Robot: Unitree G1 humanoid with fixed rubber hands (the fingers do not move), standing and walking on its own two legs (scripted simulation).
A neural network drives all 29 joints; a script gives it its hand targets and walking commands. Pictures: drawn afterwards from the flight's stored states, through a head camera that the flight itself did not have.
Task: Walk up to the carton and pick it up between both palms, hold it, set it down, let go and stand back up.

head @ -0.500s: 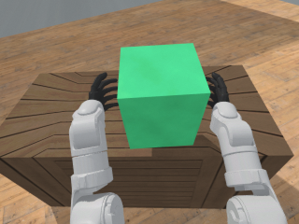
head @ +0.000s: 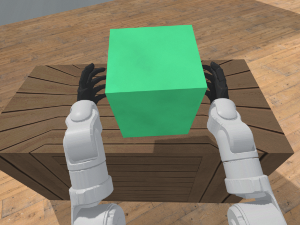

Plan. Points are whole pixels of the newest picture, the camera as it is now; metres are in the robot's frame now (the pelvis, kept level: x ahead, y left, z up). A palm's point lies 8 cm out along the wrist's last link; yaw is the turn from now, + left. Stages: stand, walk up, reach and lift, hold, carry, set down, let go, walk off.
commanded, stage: hold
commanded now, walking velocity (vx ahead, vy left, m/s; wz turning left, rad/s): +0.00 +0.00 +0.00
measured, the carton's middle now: (153, 87) +0.46 -0.01 +0.12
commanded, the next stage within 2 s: none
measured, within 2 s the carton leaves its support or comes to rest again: neither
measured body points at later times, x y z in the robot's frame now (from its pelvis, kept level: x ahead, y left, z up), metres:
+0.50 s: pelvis +0.01 +0.00 +0.00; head -0.01 -0.01 +0.45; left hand +0.37 +0.14 +0.19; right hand +0.38 -0.16 +0.17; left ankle +0.00 +0.10 -0.76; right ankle +0.02 -0.10 -0.76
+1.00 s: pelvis +0.00 +0.00 +0.00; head +0.01 -0.01 +0.45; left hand +0.37 +0.14 +0.17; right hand +0.38 -0.16 +0.15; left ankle +0.00 +0.10 -0.76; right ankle +0.02 -0.10 -0.76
